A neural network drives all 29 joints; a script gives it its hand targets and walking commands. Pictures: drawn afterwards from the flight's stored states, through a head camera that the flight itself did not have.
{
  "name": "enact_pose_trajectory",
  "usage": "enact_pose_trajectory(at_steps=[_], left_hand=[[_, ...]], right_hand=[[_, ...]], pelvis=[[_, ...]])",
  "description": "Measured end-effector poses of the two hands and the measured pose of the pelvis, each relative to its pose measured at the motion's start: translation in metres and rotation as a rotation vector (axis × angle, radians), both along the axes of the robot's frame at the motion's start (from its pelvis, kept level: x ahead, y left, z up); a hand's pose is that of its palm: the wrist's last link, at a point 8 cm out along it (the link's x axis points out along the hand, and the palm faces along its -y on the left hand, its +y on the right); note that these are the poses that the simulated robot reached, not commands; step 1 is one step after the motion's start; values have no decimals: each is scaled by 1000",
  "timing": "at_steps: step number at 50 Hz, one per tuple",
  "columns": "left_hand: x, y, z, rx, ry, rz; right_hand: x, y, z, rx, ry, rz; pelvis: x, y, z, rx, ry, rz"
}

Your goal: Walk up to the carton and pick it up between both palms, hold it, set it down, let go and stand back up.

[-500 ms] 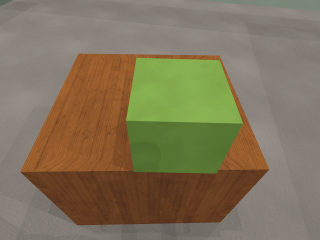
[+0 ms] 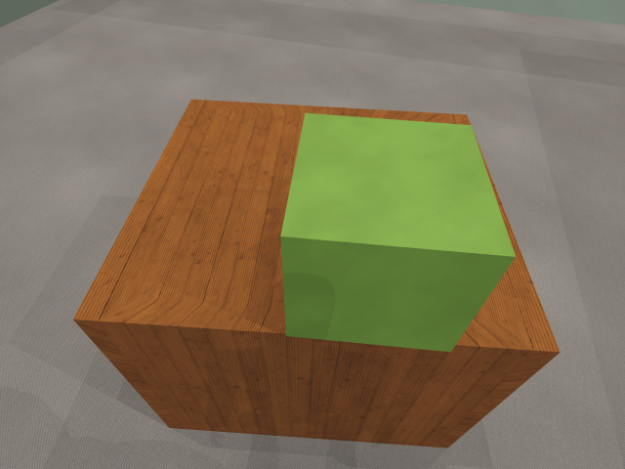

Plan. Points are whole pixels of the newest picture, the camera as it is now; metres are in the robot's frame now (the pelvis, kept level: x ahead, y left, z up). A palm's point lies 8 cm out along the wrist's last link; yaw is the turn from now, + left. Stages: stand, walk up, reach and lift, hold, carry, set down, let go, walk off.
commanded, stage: walk up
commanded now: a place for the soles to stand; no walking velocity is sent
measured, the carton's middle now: (377, 231) +0.48 -0.10 +0.01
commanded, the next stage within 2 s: reach and lift in 0.62 s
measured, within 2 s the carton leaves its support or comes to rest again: neither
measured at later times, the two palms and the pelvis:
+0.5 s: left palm out of the picture -0.02 +0.25 -0.14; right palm out of the picture +0.00 -0.23 -0.14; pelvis -0.01 +0.01 +0.00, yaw +2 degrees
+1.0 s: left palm (149, 461) +0.17 +0.21 -0.08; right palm out of the picture +0.15 -0.26 -0.10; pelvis -0.03 -0.01 -0.01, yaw -4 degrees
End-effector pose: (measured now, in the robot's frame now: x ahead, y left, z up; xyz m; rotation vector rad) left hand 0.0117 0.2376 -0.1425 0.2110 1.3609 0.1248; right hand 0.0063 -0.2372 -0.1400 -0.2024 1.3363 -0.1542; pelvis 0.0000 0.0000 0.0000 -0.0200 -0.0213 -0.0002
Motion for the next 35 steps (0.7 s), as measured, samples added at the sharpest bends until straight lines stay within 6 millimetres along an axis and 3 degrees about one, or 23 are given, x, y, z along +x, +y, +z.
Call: enact_pose_trajectory(at_steps=[16, 33, 35], left_hand=[[-21, 15, -2, 2, 28, 36], [-42, 10, -2, 6, 54, 68], [-29, 14, -8, 2, 103, 93]], right_hand=[[2, 10, 3, -8, -4, 24], [0, 5, 1, -11, 14, 45], [13, 0, -4, -8, 15, 31]], pelvis=[[-4, 11, 0, 1, -2, 26], [-5, 6, -1, 0, -4, 52], [-12, 4, -7, 2, 34, 34]])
